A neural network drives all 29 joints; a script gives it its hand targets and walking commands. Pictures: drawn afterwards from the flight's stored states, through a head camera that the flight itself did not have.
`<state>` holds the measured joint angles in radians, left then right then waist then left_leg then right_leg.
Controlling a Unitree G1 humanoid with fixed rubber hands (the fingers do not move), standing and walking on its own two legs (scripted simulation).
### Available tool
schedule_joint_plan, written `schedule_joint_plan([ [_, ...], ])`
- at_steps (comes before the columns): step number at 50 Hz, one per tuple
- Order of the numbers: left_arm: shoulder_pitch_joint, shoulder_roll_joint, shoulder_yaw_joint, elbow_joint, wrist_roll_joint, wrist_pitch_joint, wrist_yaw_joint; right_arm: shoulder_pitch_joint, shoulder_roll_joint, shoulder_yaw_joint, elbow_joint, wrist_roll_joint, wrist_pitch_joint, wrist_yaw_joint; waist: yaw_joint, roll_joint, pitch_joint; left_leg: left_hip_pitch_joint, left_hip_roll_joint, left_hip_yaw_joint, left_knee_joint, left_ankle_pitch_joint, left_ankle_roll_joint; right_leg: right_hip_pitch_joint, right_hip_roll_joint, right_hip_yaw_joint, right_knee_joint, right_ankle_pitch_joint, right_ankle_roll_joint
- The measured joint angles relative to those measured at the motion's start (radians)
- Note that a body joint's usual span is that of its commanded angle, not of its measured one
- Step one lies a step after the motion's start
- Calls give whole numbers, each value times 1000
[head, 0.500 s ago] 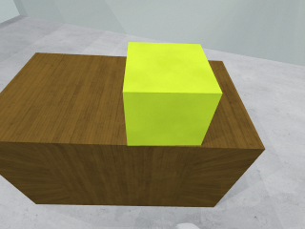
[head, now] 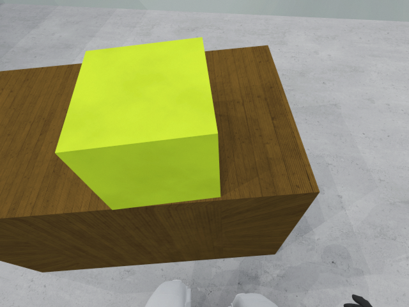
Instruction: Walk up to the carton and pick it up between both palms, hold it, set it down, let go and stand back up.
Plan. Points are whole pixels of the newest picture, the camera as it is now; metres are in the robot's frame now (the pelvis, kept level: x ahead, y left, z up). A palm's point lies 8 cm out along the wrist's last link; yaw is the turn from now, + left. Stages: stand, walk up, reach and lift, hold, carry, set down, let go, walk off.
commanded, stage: walk up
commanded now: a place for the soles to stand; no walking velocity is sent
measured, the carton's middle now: (155, 126) +0.48 +0.14 +0.03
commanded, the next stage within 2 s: none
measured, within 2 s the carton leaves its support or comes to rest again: neither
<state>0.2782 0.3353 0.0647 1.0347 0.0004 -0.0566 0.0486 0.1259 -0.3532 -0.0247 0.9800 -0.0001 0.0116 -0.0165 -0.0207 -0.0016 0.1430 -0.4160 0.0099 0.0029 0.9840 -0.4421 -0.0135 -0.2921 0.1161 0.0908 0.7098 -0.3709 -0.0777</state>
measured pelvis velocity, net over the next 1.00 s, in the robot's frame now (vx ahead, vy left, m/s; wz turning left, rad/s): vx -0.04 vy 0.12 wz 0.04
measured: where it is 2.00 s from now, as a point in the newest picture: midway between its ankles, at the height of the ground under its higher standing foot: outside the picture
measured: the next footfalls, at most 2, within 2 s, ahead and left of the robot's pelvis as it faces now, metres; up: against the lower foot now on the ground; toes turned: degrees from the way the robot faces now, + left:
left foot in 0.26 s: +0.03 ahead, +0.18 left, +0.00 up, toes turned +2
right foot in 1.18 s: +0.05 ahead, -0.06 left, +0.00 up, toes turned +7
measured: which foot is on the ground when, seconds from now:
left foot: up 0.00-0.24, down 0.26-1.00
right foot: down 0.00-0.72, up 0.74-1.00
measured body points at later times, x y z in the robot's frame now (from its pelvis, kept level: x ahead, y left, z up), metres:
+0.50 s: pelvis +0.00 +0.04 -0.01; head +0.03 +0.03 +0.44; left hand +0.09 +0.34 -0.13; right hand +0.10 -0.26 -0.14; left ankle +0.03 +0.13 -0.72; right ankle +0.03 -0.08 -0.72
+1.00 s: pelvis -0.04 +0.12 -0.02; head -0.02 +0.14 +0.43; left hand +0.02 +0.43 -0.16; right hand +0.05 -0.19 -0.13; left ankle -0.01 +0.18 -0.72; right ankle -0.02 -0.06 -0.69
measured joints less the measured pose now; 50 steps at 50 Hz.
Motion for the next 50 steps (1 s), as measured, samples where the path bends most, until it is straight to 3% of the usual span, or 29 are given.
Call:
schedule_joint_plan([
  [8, -8, -34, 0, -7, 0, -2, 22, -18, 0, 0, 0, 0, 24, 0, 0, 34, -4, 0, -7, 0, -40, 11, 0, 0, 32, -1, -26, 5, 9],
  [12, -25, -36, 0, -16, 0, 3, 25, -7, 0, 0, -1, 0, 27, 0, -1, 37, -4, 38, -28, -1, -211, 66, 0, 0, 35, -2, -21, 0, 11],
  [14, -53, -33, 0, -17, 0, 8, 26, -2, 2, 0, 0, 0, 27, 0, -1, 29, 15, 80, -39, 3, -269, 120, 26, -2, 30, -1, 39, -17, 16],
  [17, -105, -34, 0, -20, 0, 16, 26, 7, 5, 0, 0, 0, 27, 0, -1, 19, 39, 130, -62, 7, -269, 95, 62, -26, 20, -2, 213, -84, 42],
  [20, -111, -32, 0, -22, 0, 14, 23, 3, 6, 0, -1, 0, 27, 0, 1, 37, -3, 128, -45, 8, -269, 88, 66, -23, 12, 0, 184, -175, 42],
  [21, -112, -28, 0, -24, 0, 11, 21, 1, 6, 0, -1, 0, 27, 0, 1, 33, -22, 114, -46, 10, -268, 90, 66, -14, -8, 4, 104, -147, 42],
  [23, -123, -12, 0, -29, 0, 3, 20, -15, 4, 0, -1, 0, 27, 0, 0, 14, -21, 92, -64, 13, -248, 91, 66, -4, -46, 16, -1, 54, 40],
  [28, -120, -12, 0, -29, 0, 1, 20, -41, -4, 0, 0, 0, 30, 5, 1, 40, 7, 75, -53, 9, -109, -58, 66, -6, -48, 15, 21, 17, 52],
  [32, -118, -12, 0, -31, 0, 1, 20, -40, -5, 0, 0, 0, 31, 7, 0, 63, 9, 74, -15, 7, -62, -90, 66, -17, -53, 14, 20, 22, 58],
  [35, -124, -12, 0, -34, 0, 2, 20, -34, -6, 0, -1, 0, 30, 8, -1, 78, 25, 95, 19, 5, -122, -40, 66, -27, -58, 13, 36, 22, 78],
  [37, -145, -11, 0, -34, 0, 15, 18, -13, 0, 0, 0, 0, 20, 9, 0, 63, 43, 108, -1, 9, -144, 32, 60, -28, -74, 16, 81, 0, 82],
  [40, -149, -11, 0, -33, 0, 35, 16, 22, 6, 0, 0, 0, 12, 13, 0, 42, 38, 116, -28, 8, -145, 18, 75, -29, -73, 16, 179, -106, 82],
  [50, -129, 38, 0, 8, 0, 62, -7, 31, 6, 0, -1, 0, -15, 13, 0, 1, 37, 113, -38, 9, -145, 32, 84, -30, -73, 16, 247, -111, 82],
])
